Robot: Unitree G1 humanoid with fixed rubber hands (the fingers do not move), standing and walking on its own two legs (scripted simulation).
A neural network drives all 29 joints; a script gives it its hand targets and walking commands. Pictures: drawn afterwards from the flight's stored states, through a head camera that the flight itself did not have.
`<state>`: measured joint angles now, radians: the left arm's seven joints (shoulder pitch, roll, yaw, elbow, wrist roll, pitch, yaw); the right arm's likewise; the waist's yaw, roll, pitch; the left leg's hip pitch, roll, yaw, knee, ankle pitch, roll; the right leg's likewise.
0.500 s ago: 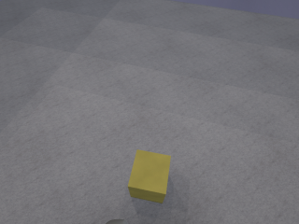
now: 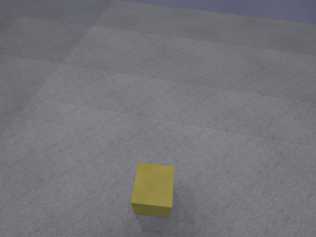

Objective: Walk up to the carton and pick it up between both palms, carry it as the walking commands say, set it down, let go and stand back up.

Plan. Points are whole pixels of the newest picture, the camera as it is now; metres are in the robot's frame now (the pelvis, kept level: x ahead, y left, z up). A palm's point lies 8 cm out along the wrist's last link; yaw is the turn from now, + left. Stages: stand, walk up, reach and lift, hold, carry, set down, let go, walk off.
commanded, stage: walk up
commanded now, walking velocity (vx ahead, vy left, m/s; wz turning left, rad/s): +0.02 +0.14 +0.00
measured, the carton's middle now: (153, 191) +0.42 +0.02 -0.65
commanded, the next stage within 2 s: stand in 0.28 s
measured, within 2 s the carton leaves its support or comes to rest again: neither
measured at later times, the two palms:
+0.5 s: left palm out of the picture +0.06 +0.23 -0.13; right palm out of the picture +0.04 -0.24 -0.12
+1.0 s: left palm (81, 229) +0.15 +0.22 -0.16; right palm (242, 233) +0.16 -0.24 -0.16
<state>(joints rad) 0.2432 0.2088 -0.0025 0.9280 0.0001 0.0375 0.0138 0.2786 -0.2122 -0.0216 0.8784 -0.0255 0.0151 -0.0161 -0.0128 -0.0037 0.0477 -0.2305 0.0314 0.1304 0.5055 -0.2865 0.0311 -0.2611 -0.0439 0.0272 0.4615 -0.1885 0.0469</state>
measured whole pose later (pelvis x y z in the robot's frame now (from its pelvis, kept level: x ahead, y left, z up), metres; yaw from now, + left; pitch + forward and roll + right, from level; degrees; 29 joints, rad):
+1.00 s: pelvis -0.02 -0.01 -0.04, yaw +1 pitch +16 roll +0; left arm 0.00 0.19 0.04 0.63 0.00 0.20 -0.06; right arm 0.03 -0.21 -0.05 0.59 0.00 0.21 -0.01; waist -0.01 0.01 -0.01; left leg -0.74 0.03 0.03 0.85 -0.39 0.00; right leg -0.79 -0.04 0.02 0.83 -0.32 0.04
